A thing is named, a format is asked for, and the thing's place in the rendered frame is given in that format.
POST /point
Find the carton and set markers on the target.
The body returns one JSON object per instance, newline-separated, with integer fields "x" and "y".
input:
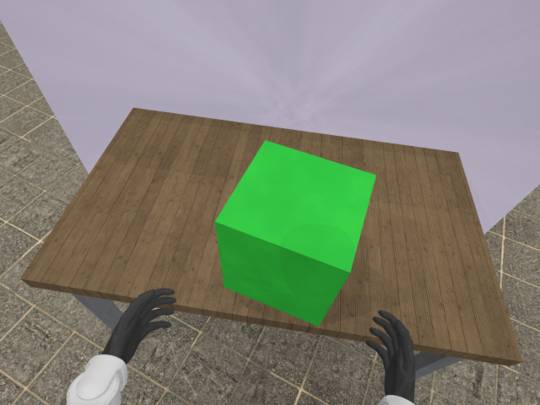
{"x": 289, "y": 232}

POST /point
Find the right robot hand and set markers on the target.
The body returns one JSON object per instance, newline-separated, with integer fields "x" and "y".
{"x": 398, "y": 360}

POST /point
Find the robot left forearm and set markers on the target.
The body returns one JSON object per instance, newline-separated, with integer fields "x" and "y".
{"x": 101, "y": 384}

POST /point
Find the table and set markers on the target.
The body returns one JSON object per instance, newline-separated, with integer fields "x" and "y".
{"x": 144, "y": 219}

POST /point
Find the left robot hand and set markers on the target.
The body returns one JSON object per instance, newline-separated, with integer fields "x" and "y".
{"x": 135, "y": 325}

